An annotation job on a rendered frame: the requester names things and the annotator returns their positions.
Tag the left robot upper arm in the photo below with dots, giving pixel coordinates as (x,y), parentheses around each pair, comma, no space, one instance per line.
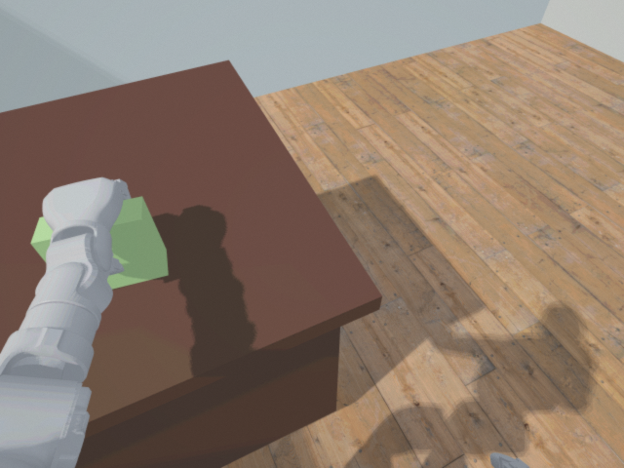
(43,421)

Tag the robot left hand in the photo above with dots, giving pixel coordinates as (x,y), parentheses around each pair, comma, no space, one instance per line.
(98,199)

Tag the table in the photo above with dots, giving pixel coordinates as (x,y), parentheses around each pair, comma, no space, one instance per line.
(238,346)

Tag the left robot forearm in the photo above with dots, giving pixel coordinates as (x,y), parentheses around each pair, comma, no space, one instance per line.
(56,336)

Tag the sponge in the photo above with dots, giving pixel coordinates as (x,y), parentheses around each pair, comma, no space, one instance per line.
(136,242)

